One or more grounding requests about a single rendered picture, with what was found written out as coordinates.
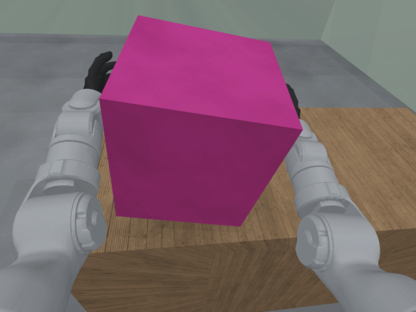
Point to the right robot forearm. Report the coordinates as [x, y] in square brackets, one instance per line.
[313, 179]

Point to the left robot forearm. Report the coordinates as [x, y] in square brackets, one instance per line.
[74, 150]

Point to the carton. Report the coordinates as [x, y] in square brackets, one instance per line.
[196, 123]

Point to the right robot upper arm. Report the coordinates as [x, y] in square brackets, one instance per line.
[343, 251]

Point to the left robot hand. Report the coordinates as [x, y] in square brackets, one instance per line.
[97, 77]

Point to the right robot hand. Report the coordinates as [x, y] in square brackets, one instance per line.
[294, 99]

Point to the left robot upper arm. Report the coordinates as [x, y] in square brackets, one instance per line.
[53, 236]

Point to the pedestal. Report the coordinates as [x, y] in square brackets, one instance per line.
[148, 265]

